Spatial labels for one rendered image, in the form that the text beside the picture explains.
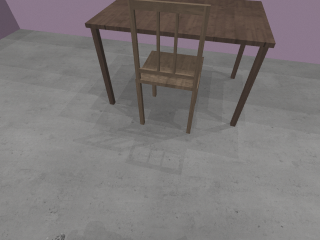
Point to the table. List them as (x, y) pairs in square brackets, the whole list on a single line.
[(242, 22)]

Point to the chair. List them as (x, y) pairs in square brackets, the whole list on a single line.
[(165, 69)]

